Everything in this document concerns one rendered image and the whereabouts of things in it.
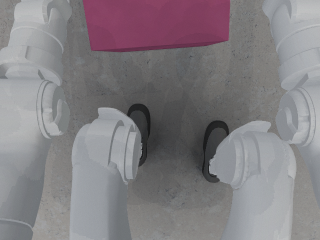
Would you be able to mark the left robot forearm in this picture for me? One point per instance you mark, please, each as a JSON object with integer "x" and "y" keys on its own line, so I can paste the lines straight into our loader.
{"x": 37, "y": 41}

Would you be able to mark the carton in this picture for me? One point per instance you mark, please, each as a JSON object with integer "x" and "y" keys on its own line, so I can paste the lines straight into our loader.
{"x": 142, "y": 25}

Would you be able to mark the robot left upper arm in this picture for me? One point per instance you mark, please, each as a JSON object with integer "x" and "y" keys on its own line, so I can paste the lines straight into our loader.
{"x": 32, "y": 113}

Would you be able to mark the robot shin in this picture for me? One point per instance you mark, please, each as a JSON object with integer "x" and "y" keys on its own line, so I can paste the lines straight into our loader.
{"x": 216, "y": 163}
{"x": 104, "y": 113}

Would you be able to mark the left robot shin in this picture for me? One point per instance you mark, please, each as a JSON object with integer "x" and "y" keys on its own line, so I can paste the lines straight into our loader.
{"x": 104, "y": 113}

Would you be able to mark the right robot shin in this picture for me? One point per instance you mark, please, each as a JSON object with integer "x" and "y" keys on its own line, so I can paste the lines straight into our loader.
{"x": 216, "y": 163}

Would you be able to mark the right robot forearm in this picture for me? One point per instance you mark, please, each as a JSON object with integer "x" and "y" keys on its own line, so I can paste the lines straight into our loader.
{"x": 295, "y": 28}

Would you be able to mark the robot right upper arm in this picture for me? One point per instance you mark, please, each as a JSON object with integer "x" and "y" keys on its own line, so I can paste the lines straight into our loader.
{"x": 298, "y": 123}

